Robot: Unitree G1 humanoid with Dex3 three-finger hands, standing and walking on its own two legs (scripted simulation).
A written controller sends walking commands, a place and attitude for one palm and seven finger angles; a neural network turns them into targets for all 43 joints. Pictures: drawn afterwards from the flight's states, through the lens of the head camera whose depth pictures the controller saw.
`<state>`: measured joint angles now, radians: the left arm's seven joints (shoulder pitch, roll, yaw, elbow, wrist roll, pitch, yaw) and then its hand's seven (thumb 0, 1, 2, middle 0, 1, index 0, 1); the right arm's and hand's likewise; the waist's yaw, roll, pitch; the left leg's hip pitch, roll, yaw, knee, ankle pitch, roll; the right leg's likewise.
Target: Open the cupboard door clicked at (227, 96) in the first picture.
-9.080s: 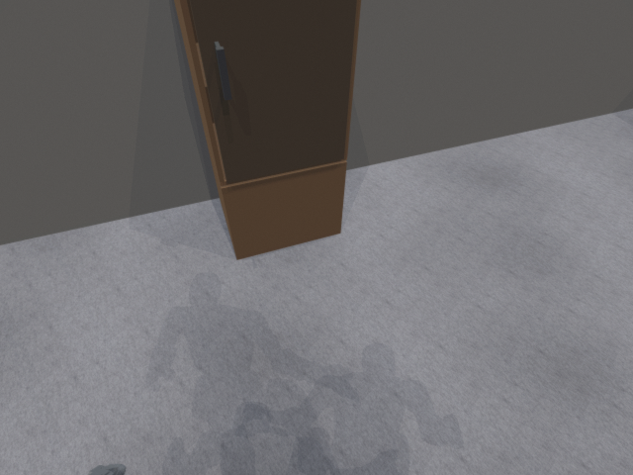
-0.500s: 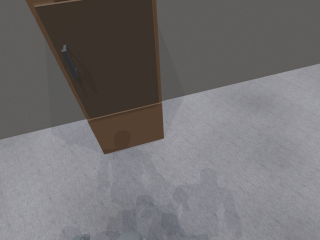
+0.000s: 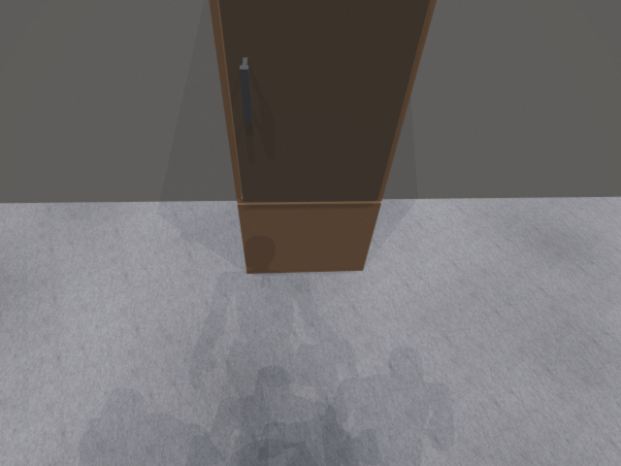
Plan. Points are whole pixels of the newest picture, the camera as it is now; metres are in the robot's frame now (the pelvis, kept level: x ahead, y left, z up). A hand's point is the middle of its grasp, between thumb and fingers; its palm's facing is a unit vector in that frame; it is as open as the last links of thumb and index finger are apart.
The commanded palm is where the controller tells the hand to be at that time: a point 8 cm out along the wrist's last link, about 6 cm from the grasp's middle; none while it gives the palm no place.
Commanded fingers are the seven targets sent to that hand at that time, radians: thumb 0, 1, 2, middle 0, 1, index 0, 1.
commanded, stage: take the last steps up to it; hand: left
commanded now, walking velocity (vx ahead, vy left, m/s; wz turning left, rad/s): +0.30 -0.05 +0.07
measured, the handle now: (246, 90) +0.85 +0.21 +0.03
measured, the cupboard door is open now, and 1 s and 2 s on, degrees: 0 0 0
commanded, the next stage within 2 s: come to a stop and stand still in 1.04 s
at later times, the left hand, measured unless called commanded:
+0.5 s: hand out of the picture -0.04 +0.13 -0.17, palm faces +0.18 -0.97 -0.13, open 7.4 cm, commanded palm none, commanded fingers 0.00 0.90 0.90 -0.20 -0.30 -0.20 -0.30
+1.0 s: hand (211, 326) +0.36 +0.20 -0.16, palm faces -0.01 -0.97 -0.23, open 7.4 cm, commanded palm none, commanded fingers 0.00 0.90 0.90 -0.20 -0.30 -0.20 -0.30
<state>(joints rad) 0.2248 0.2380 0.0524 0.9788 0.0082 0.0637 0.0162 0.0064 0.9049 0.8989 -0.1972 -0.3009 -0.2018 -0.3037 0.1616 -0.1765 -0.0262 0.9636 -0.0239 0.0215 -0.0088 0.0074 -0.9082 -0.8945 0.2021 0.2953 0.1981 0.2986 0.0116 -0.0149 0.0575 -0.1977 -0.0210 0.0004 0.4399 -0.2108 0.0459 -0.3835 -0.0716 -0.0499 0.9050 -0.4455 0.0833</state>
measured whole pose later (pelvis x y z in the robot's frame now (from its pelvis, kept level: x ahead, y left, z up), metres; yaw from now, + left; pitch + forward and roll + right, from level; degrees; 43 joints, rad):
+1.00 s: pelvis +0.25 +0.01 -0.01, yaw +0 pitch +0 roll +2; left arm 0.12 0.20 0.07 0.99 0.02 0.00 -0.02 0.00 0.91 0.90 -0.19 -0.30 -0.20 -0.30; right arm 0.38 -0.13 -0.05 1.11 -0.04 -0.05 -0.01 0.01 -0.92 -0.89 0.20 0.30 0.20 0.30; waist -0.05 0.00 0.04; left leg -0.01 0.06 0.19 0.37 -0.34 -0.03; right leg -0.50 -0.11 -0.09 0.68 -0.19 0.02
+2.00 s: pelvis +0.32 -0.06 -0.03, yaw +0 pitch -2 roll +1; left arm 0.29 0.17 0.01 0.93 0.02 0.04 0.03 0.00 0.90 0.90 -0.20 -0.30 -0.21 -0.30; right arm 0.34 -0.20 -0.05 0.94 -0.04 0.05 0.00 0.01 -0.91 -0.90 0.20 0.29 0.19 0.30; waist -0.04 0.03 0.00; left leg -0.42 0.03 0.05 0.68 -0.24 0.00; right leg -0.31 -0.04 0.03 0.77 -0.43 0.01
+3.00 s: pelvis +0.38 -0.07 -0.01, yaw +0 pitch -1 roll +1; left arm 0.23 0.24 0.01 1.09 0.01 -0.01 0.02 0.00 0.90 0.90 -0.20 -0.30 -0.20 -0.30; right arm 0.16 -0.23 -0.01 1.09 -0.02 -0.02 -0.02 0.01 -0.91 -0.89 0.20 0.29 0.20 0.30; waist 0.01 -0.01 0.04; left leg -0.25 0.03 0.02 0.47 -0.20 -0.03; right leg -0.11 -0.02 0.02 0.49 -0.36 0.01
